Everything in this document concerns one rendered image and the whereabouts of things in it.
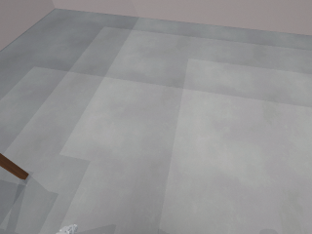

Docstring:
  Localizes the table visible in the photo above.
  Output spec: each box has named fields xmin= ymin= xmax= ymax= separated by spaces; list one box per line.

xmin=0 ymin=153 xmax=29 ymax=180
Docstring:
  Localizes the robot left hand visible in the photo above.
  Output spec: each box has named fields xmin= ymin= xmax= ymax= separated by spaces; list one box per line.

xmin=56 ymin=224 xmax=78 ymax=234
